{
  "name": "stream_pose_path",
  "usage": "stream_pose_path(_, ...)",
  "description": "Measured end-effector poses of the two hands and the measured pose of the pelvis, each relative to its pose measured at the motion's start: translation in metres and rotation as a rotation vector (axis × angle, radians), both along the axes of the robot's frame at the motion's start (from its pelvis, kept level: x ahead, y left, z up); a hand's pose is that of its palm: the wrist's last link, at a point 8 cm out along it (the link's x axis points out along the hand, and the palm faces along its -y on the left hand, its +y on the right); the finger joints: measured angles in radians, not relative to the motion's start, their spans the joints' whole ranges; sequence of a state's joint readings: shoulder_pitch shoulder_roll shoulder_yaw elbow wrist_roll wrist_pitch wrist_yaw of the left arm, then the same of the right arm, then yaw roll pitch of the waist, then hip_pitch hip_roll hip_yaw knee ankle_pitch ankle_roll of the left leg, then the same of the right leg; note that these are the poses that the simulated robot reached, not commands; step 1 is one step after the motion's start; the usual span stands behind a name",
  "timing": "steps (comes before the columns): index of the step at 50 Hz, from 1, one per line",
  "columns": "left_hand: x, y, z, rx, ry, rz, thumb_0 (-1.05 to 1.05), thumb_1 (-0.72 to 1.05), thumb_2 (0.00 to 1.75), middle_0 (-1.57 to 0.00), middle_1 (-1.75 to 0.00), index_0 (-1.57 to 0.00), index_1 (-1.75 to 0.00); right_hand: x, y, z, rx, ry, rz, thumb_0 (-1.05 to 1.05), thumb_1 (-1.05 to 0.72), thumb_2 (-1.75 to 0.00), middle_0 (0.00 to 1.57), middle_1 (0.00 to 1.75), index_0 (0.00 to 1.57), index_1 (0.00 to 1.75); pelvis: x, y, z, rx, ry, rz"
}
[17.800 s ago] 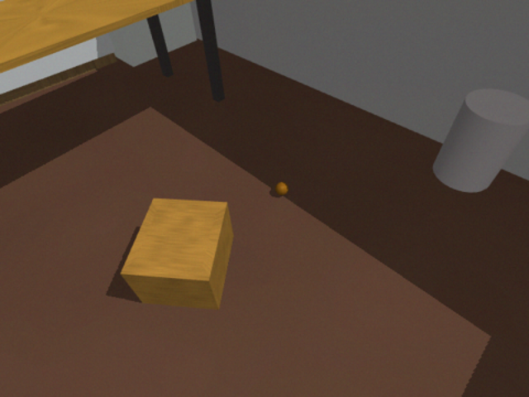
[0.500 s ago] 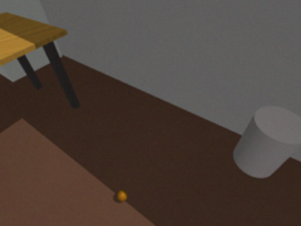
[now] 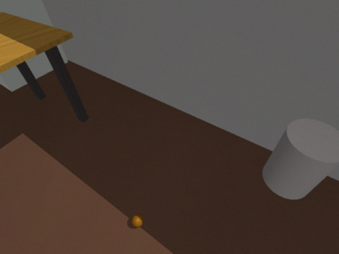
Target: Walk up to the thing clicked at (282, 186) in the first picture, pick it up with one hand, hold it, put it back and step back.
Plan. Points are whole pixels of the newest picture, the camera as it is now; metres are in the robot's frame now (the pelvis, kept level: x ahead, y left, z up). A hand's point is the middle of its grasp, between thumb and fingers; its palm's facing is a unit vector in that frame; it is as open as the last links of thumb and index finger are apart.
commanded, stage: walk up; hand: left
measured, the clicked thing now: (137, 220) +0.45 +0.24 -0.75
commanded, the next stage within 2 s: stand in 0.62 s
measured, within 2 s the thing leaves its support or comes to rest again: neither
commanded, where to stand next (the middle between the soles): +0.06 +0.00 m, yaw +0 degrees
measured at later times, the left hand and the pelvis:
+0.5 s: hand out of the picture +0.08 +0.25 -0.15, palm faces -0.01 -0.94 -0.33, open 7.3 cm; pelvis -0.01 +0.00 +0.00, yaw -1 degrees
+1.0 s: hand out of the picture +0.08 +0.26 -0.15, palm faces -0.02 -0.94 -0.35, open 7.3 cm; pelvis -0.01 +0.01 +0.00, yaw +0 degrees
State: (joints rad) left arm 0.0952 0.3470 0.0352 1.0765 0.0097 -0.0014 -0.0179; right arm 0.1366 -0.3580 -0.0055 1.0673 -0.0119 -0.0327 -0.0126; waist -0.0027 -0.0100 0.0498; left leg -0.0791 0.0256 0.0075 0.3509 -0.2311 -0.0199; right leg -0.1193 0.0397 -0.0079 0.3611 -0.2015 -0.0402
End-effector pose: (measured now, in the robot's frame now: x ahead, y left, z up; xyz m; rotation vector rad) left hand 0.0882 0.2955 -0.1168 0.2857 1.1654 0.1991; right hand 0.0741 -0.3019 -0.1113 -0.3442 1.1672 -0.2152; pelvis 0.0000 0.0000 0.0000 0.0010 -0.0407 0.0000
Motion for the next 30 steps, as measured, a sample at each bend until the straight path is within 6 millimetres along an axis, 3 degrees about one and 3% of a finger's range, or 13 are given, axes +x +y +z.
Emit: stream_pose_path(30,-0.017,0.003,-0.001,0.007,0.06,0.0,0.01,0.91,0.9,-0.2,-0.3,-0.21,-0.3,-0.025,0.004,-0.006,0.017,0.056,-0.03,0.0,-0.9,-0.9,0.21,0.3,0.2,0.3,-0.005,0.002,0.002,0.002,0.001,-0.014)
